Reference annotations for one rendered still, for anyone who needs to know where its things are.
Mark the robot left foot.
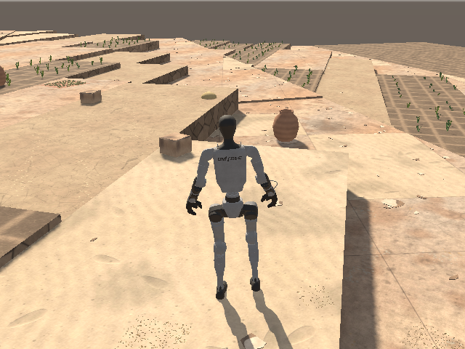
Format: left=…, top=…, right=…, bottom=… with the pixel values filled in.
left=216, top=281, right=227, bottom=300

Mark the left robot forearm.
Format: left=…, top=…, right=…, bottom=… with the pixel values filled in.
left=188, top=177, right=202, bottom=203

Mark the robot right upper arm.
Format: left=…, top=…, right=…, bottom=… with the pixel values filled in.
left=244, top=145, right=267, bottom=184

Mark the robot left hand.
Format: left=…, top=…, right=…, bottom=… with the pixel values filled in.
left=186, top=199, right=202, bottom=215

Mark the robot right foot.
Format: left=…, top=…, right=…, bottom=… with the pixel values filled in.
left=250, top=277, right=260, bottom=292

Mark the right robot forearm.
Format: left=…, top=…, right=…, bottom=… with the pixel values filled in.
left=261, top=173, right=275, bottom=196

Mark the robot left upper arm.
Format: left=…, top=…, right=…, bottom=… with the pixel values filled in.
left=195, top=148, right=214, bottom=188

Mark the robot foot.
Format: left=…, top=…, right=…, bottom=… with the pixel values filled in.
left=250, top=277, right=260, bottom=292
left=216, top=281, right=227, bottom=300

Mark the robot right hand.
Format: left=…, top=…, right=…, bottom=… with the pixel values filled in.
left=261, top=193, right=278, bottom=208

